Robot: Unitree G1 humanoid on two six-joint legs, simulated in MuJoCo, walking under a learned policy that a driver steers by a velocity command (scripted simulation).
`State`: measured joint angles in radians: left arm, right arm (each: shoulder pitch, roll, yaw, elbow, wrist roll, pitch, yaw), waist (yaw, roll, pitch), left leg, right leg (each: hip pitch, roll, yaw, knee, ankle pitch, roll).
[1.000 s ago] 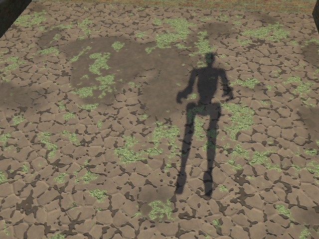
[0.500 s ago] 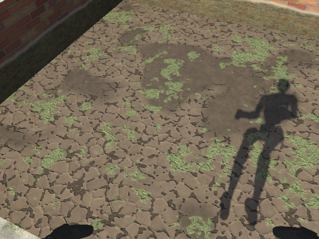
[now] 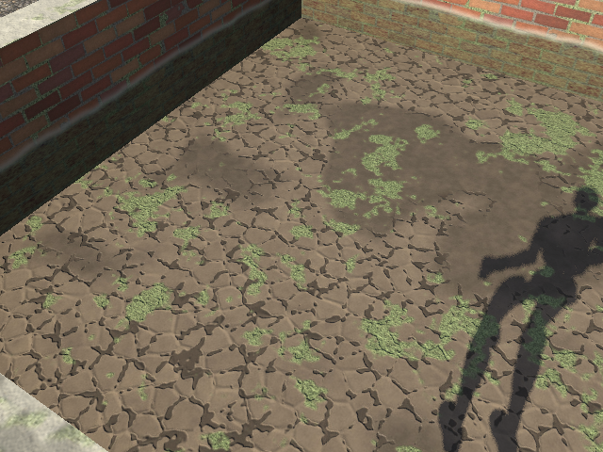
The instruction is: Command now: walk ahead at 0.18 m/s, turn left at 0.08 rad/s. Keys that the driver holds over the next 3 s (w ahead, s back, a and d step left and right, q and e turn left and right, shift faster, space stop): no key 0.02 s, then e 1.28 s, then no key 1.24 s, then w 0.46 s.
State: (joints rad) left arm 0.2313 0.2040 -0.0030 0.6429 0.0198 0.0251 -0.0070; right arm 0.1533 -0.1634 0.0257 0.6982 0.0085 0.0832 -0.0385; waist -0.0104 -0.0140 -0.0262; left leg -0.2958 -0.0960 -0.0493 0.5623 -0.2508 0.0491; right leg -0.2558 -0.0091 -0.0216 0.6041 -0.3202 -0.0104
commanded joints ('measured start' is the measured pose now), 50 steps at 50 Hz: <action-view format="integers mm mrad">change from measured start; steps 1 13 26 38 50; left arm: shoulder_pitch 13 -47 69 66 91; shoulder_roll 36 90 170 237 256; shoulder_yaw -2 26 49 69 91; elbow -57 -136 -221 -174 -105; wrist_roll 8 -16 -3 2 -45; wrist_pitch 4 39 66 106 90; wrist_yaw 15 12 47 76 84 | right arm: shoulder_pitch -164 -144 -77 -159 -101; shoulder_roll -74 -111 -217 -110 -194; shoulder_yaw -17 -47 -72 -21 -40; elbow -96 -100 -117 -212 -173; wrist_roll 9 -24 -37 -25 -41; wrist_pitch -23 -27 -9 -48 -46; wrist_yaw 11 0 -61 -4 14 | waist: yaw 22 -10 47 51 103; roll -40 14 -61 -81 81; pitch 29 -121 -46 -89 32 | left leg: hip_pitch -86 93 -98 -217 -17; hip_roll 115 114 262 16 333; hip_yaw -167 23 55 -48 -168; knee -255 -38 115 216 -279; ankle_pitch -87 336 14 -230 347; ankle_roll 12 -19 76 -114 195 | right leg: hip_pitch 110 78 -111 81 -368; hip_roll -45 -50 -37 -54 97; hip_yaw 70 199 248 492 207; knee -150 -44 86 -197 894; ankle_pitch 8 579 142 217 -157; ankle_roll -24 -72 -139 -216 92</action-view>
